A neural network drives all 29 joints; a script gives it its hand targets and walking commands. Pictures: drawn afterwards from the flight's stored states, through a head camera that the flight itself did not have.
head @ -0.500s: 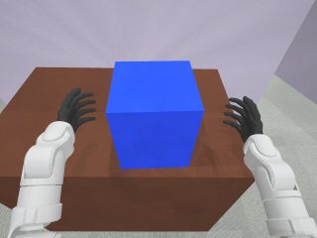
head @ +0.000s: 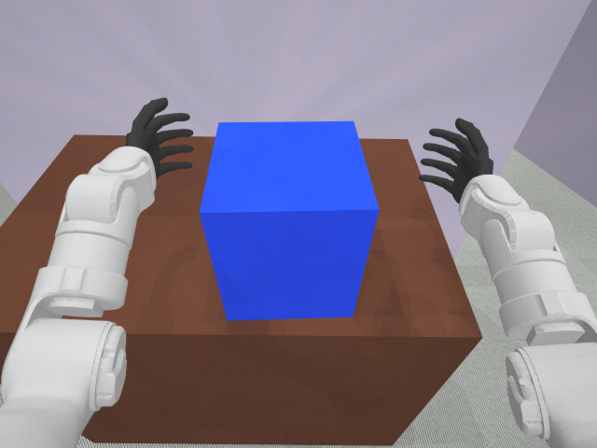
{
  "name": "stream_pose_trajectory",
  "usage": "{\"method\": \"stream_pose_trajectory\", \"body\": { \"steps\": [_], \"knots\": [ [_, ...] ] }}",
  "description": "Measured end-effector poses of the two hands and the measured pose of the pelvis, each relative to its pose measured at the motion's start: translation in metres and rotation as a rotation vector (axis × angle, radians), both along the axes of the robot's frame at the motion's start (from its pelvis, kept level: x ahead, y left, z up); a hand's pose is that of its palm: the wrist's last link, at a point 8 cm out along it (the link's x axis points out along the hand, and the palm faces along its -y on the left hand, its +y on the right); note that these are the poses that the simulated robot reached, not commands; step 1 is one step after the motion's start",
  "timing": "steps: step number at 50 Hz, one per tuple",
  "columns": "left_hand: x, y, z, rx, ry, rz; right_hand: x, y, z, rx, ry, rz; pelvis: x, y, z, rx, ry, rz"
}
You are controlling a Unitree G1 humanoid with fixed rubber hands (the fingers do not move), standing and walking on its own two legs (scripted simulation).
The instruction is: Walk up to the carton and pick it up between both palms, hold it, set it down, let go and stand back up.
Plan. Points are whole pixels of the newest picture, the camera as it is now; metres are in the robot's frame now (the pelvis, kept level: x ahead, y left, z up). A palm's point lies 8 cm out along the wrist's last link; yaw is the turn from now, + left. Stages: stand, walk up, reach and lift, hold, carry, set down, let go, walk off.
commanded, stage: reach and lift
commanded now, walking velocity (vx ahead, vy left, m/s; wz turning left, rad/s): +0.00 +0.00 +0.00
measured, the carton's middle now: (288, 223) +0.46 +0.02 +0.06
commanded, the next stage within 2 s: none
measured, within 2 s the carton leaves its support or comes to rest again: neither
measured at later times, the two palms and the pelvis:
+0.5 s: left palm (150, 119) +0.47 +0.19 +0.24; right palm (455, 135) +0.46 -0.19 +0.22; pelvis +0.00 +0.00 +0.00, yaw +1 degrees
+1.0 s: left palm (175, 189) +0.46 +0.19 +0.13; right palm (424, 202) +0.45 -0.18 +0.12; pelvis +0.00 +0.00 -0.01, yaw +1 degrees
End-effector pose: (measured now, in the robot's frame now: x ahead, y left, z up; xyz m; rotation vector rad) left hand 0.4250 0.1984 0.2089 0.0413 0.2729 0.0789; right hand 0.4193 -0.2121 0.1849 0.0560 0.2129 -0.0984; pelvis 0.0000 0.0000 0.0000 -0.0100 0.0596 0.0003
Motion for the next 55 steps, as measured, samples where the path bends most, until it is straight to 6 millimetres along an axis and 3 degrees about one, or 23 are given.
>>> {"method": "stream_pose_trajectory", "body": {
  "steps": [17,25,31,41,55],
  "knots": [
    [0.030,0.000,0.031,0.021,-0.018,0.012,0.033,0.021,0.037,0.001,0.011,-0.021,0.002,0.002,-0.001,-0.008,0.053,0.017],
    [0.042,-0.003,0.030,0.036,0.005,0.020,0.045,0.019,0.038,-0.007,0.049,-0.038,0.005,0.003,0.000,-0.011,0.066,0.022],
    [0.045,-0.008,0.000,0.037,0.012,0.002,0.046,0.024,0.014,-0.021,0.056,-0.027,0.008,0.002,0.000,-0.011,0.071,0.026],
    [0.029,-0.011,-0.072,0.022,0.072,0.007,0.031,0.032,-0.058,-0.011,0.108,-0.044,0.005,0.001,-0.001,-0.011,0.083,0.022],
    [0.029,-0.015,-0.086,0.004,0.024,0.036,0.030,0.034,-0.073,-0.049,0.091,-0.042,0.000,-0.001,-0.008,-0.007,0.171,0.016]
  ]
}}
